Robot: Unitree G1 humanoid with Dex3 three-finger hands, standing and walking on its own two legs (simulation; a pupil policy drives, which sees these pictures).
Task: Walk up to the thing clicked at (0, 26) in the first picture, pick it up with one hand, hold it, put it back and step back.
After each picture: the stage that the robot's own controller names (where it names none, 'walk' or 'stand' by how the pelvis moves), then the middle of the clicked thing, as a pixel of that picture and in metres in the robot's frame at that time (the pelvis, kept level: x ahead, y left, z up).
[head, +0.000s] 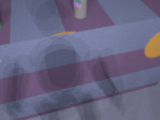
stand; out of the picture +0.70 +0.44 +0.07
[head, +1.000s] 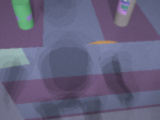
walk; (23, 13) +0.64 +0.24 +0.09
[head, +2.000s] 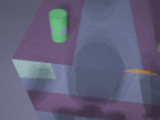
stand; (58, 26) +0.56 +0.12 +0.09
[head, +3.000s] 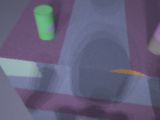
stand; (45, 23) +0.55 +0.17 +0.09
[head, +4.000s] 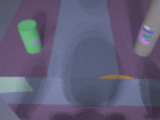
walk; (30, 37) +0.52 +0.21 +0.08
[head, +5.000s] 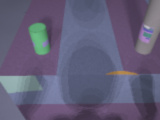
stand; (40, 39) +0.55 +0.19 +0.08
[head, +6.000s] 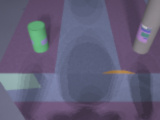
stand; (38, 37) +0.56 +0.19 +0.07
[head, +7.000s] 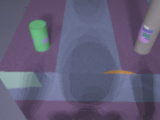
stand; (40, 36) +0.56 +0.19 +0.07
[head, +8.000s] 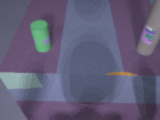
stand; (41, 36) +0.56 +0.18 +0.07
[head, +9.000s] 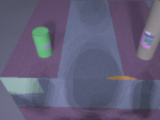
rise first; (42, 42) +0.55 +0.19 +0.07
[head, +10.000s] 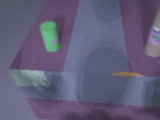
go down; (50, 36) +0.57 +0.19 +0.07
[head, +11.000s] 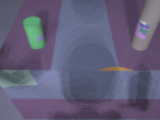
go down; (35, 33) +0.57 +0.18 +0.08
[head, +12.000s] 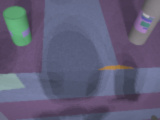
go down; (18, 27) +0.53 +0.18 +0.10
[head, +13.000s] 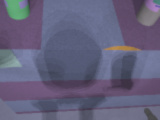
close in; out of the picture +0.56 +0.18 +0.14
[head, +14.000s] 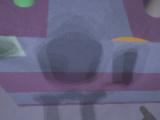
lift; out of the picture +0.59 +0.16 +0.15
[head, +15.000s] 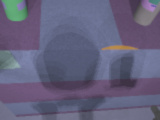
lift; out of the picture +0.57 +0.17 +0.14
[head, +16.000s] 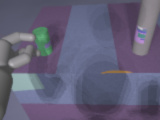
lift; (43, 41) +0.59 +0.19 +0.09
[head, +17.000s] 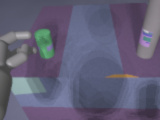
stand; (45, 44) +0.57 +0.19 +0.08
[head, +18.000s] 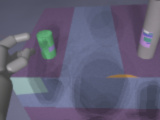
stand; (46, 44) +0.57 +0.18 +0.08
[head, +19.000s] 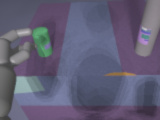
crouch; (42, 42) +0.57 +0.19 +0.08
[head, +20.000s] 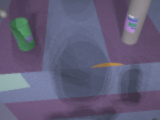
crouch; (23, 34) +0.57 +0.19 +0.08
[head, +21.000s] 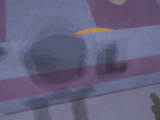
lower; out of the picture +0.60 +0.20 +0.16
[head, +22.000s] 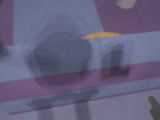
lower; out of the picture +0.59 +0.19 +0.15
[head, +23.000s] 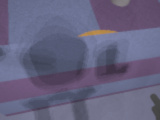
lower; out of the picture +0.59 +0.20 +0.16
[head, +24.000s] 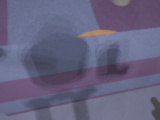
lower; out of the picture +0.59 +0.20 +0.16
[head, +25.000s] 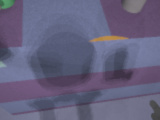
open; out of the picture +0.61 +0.17 +0.15
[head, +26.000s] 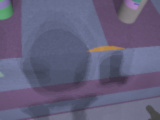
sink last; out of the picture +0.58 +0.18 +0.13
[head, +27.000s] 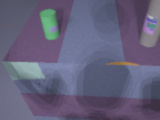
stand; (50, 24) +0.62 +0.18 +0.12
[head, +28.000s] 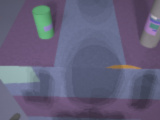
stand; (43, 22) +0.59 +0.17 +0.11
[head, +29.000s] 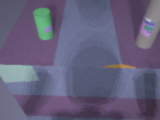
stand; (44, 24) +0.60 +0.17 +0.09
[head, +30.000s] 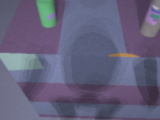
walk; (47, 11) +0.63 +0.15 +0.08
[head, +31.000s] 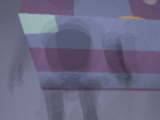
walk; out of the picture +0.80 +0.11 +0.09
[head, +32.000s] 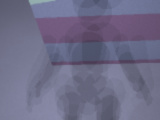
walk; out of the picture +1.10 +0.18 +0.09
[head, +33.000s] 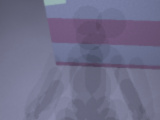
stand; out of the picture +1.26 +0.10 +0.09
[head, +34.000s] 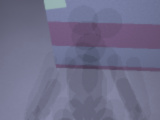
stand; out of the picture +1.26 +0.08 +0.07
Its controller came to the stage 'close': yes
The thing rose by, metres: 0.00
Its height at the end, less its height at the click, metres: +0.00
